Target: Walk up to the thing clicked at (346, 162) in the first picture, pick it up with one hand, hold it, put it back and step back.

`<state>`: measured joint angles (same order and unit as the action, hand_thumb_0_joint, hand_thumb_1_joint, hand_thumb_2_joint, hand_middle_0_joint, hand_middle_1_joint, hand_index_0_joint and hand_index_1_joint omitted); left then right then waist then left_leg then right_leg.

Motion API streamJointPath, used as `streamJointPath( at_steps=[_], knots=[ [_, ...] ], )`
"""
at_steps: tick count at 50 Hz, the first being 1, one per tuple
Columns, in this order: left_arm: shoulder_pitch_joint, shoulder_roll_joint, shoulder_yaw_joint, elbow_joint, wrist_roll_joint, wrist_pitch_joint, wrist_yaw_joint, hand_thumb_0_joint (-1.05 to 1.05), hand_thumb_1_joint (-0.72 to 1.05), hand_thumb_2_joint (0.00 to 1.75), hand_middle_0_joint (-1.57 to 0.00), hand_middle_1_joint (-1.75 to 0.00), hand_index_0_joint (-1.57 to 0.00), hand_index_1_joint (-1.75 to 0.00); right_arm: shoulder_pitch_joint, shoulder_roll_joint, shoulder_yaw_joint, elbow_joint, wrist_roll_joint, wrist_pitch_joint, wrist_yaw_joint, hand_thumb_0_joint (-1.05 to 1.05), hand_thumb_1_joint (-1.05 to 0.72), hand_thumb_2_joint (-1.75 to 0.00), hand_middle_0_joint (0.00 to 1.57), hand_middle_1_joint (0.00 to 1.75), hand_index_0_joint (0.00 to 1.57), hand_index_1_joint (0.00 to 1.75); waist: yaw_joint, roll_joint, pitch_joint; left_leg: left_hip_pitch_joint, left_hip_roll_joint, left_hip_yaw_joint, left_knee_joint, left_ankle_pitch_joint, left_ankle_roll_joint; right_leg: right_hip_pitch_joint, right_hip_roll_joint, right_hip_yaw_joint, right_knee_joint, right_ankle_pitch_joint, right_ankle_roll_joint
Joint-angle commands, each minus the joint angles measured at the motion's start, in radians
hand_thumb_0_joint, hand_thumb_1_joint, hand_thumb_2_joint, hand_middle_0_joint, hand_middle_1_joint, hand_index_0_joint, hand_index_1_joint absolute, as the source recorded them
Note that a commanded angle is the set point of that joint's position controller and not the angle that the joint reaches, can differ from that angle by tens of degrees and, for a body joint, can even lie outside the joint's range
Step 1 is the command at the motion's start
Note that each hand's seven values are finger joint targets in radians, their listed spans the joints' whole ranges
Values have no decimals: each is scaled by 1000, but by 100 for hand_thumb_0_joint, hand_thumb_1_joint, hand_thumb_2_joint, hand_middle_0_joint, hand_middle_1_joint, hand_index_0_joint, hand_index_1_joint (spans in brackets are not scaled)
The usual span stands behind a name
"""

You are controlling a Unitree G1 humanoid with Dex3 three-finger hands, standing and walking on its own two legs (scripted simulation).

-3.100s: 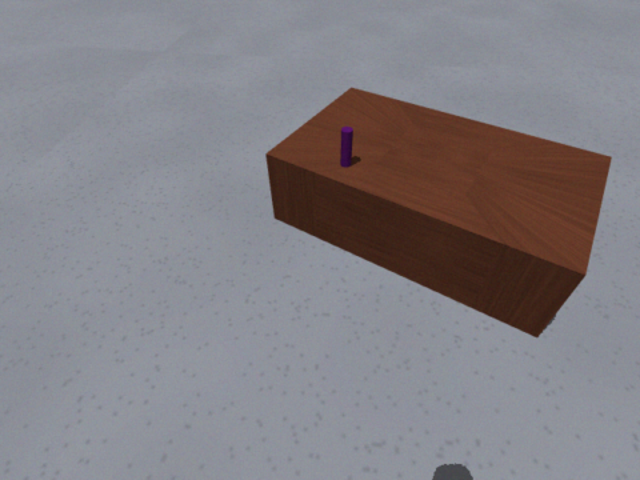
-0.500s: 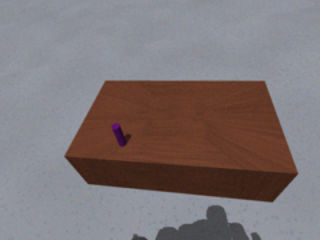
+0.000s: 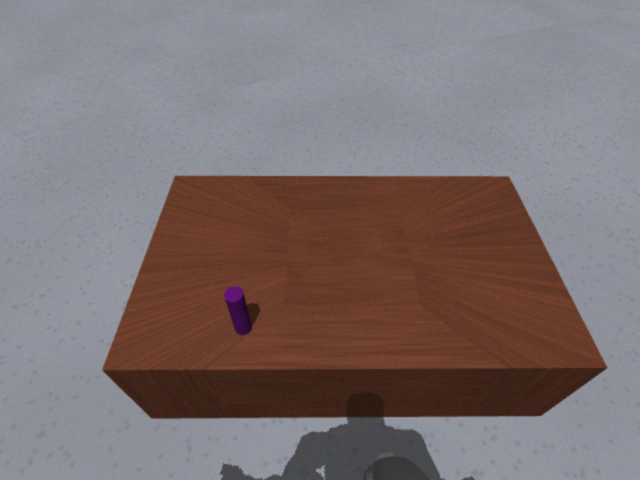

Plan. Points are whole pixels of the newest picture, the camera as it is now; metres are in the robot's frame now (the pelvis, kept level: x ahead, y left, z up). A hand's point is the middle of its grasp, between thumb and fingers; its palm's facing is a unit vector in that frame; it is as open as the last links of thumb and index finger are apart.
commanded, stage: walk up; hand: left
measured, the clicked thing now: (238, 311) +0.57 +0.17 -0.33
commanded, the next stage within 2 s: none
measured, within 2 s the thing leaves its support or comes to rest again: neither
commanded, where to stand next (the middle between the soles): +0.12 -0.03 m, yaw +0 degrees
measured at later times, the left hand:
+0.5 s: hand (134, 478) +0.20 +0.27 -0.16, palm faces -0.07 -0.94 -0.33, open 7.4 cm
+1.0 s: hand out of the picture +0.12 +0.24 -0.16, palm faces -0.03 -0.95 -0.32, open 7.4 cm
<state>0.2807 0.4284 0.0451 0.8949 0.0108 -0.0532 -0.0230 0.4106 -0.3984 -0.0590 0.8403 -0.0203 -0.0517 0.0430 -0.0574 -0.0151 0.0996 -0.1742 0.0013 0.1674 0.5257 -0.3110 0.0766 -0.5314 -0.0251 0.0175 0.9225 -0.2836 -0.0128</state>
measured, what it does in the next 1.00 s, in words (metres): steps on the spot: right foot, then left foot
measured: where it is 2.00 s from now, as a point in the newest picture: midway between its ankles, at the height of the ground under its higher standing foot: outside the picture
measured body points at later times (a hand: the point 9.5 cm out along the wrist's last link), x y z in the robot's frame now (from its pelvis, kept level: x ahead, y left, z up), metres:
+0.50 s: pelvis +0.06 +0.03 -0.02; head +0.07 +0.04 +0.43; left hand +0.20 +0.32 -0.14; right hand +0.12 -0.29 -0.12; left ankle +0.08 +0.16 -0.73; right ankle +0.10 -0.10 -0.73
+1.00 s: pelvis +0.04 -0.01 -0.01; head +0.05 -0.01 +0.44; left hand +0.12 +0.29 -0.14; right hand +0.10 -0.32 -0.13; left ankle +0.08 +0.13 -0.73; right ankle +0.04 -0.15 -0.73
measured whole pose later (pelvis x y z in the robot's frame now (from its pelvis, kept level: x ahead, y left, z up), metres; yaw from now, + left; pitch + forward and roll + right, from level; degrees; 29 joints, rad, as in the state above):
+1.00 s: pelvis +0.04 -0.01 -0.01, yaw -1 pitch -3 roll +0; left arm 0.14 0.36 0.03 1.04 0.02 0.01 -0.03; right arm 0.18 -0.36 -0.01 1.05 -0.01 -0.03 0.00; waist 0.00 0.00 0.07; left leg -0.28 0.04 -0.03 0.61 -0.28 -0.03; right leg -0.23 -0.04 -0.01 0.61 -0.33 0.02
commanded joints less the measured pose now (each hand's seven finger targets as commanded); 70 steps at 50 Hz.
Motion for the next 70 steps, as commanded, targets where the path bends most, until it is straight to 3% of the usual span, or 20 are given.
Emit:
streamJointPath(
  at_steps=[1,8,10,11,12,15,21,23,24,25,28,34,36,37,39,41,44,46,49,70],
  knots=[
    [-41,130,39,-90,-5,-4,20,0,90,90,-20,-30,-20,-30,10,-238,-64,-75,8,-24,-43,0,-90,-90,20,30,20,30,27,89,-35,76,279,-192,-129,765,39,9,-6,-3,-102,60,-18],
    [-62,118,35,-66,-2,3,33,0,90,90,-20,-30,-20,-30,-36,-226,-49,-50,23,0,-64,0,-90,-90,20,30,20,30,55,62,-134,80,211,-148,97,737,-21,301,34,-63,-434,169,-64],
    [43,228,69,-38,4,-10,43,0,90,90,-20,-30,-20,-30,-59,-161,-20,-69,38,-9,-64,0,-90,-90,20,30,20,30,122,-132,-256,-164,118,-103,411,375,-96,587,-215,263,-405,584,-197],
    [34,218,64,-43,-13,-8,47,0,90,90,-20,-30,-20,-30,-28,-136,-11,-52,38,-1,-70,0,-90,-90,20,30,20,30,127,-175,-284,-282,0,-132,535,-238,-124,642,-378,472,-427,681,-349],
    [-21,231,60,-58,-17,-2,50,0,90,90,-20,-30,-20,-30,-49,-183,-24,-37,23,12,-81,0,-90,-90,20,30,20,30,111,-135,-222,-293,41,-189,505,-413,-113,542,-412,512,-445,573,-379],
    [-142,163,31,-68,-7,9,55,0,90,90,-20,-30,-20,-30,-59,-171,-17,23,34,11,-65,0,-90,-90,20,30,20,30,54,-100,-153,-195,38,-182,400,-307,-79,359,-247,225,-462,516,-261],
    [-267,159,40,-91,5,68,27,0,90,90,-20,-30,-20,-30,7,-200,-38,112,7,-14,-93,0,-90,-90,20,30,20,30,-4,-90,-117,25,34,-134,-55,237,-75,153,-87,42,-249,230,-100],
    [-215,118,43,-98,3,96,17,0,90,90,-20,-30,-20,-30,-99,-336,-67,64,-4,-23,-109,0,-90,-90,20,30,20,30,37,143,-65,-86,397,-613,-239,114,98,33,23,3,-68,-174,-17],
    [-232,186,67,-83,12,112,19,0,90,90,-20,-30,-20,-30,-168,-383,-82,40,0,-22,-108,0,-90,-90,20,30,20,30,23,152,-3,-234,492,-701,-266,49,215,91,-26,78,92,-274,-3],
    [-216,198,74,-69,9,114,11,0,90,90,-20,-30,-20,-30,-224,-353,-81,30,-9,-28,-114,0,-90,-90,20,30,20,30,59,113,20,-258,478,-673,-237,97,223,113,-53,101,137,-247,-6],
    [-179,148,74,-48,2,102,0,0,90,90,-20,-30,-20,-30,-188,-290,-59,40,-13,-37,-115,0,-90,-90,20,30,20,30,69,122,-70,-49,298,-395,-81,449,122,49,-27,82,51,-215,-18],
    [-127,94,60,15,4,71,3,0,90,90,-20,-30,-20,-30,-222,-280,-40,38,-11,-9,-87,0,-90,-90,20,30,20,30,88,204,-185,-50,184,-251,86,415,60,333,27,-65,-460,-43,-17],
    [-81,189,77,44,22,48,21,0,90,90,-20,-30,-20,-30,-234,-200,-12,24,15,3,-81,0,-90,-90,20,30,20,30,107,13,-209,-228,108,-201,255,256,-29,505,-91,140,-504,139,-58],
    [-114,241,80,27,27,41,25,0,90,90,-20,-30,-20,-30,-237,-140,8,12,20,7,-82,0,-90,-90,20,30,20,30,99,-137,-165,-362,16,-155,275,-51,-71,488,-236,338,-552,115,-125],
    [-232,272,72,0,21,49,14,0,90,90,-20,-30,-20,-30,-221,-215,-22,65,16,8,-85,0,-90,-90,20,30,20,30,61,-181,-109,-126,43,-194,327,-251,-65,170,-328,379,-568,-14,-229],
    [-293,204,49,-7,13,52,12,0,90,90,-20,-30,-20,-30,-174,-213,-21,115,23,-4,-70,0,-90,-90,20,30,20,30,6,-109,-80,-55,28,-154,87,-29,-58,179,-168,132,-463,38,-116],
    [-242,154,31,24,-6,46,14,0,90,90,-20,-30,-20,-30,-200,-230,-18,122,12,-10,-67,0,-90,-90,20,30,20,30,41,-32,-135,19,154,-366,-76,195,10,185,-59,49,-335,71,-25],
    [-172,154,31,68,-6,48,13,0,90,90,-20,-30,-20,-30,-281,-266,-14,114,9,-8,-59,0,-90,-90,20,30,20,30,91,15,-108,-134,197,-422,-104,-68,41,278,-48,42,-411,-181,-32],
    [-240,189,41,84,2,34,12,0,90,90,-20,-30,-20,-30,-287,-210,1,147,5,6,-49,0,-90,-90,20,30,20,30,53,-14,-30,-149,55,-247,-61,-70,-47,250,-127,164,-566,-252,-69],
    [-278,136,22,151,-5,37,20,0,90,90,-20,-30,-20,-30,-346,-181,14,210,12,2,-56,0,-90,-90,20,30,20,30,64,22,-183,13,114,-261,-129,377,-55,446,-98,-2,-561,205,-14]
  ],
)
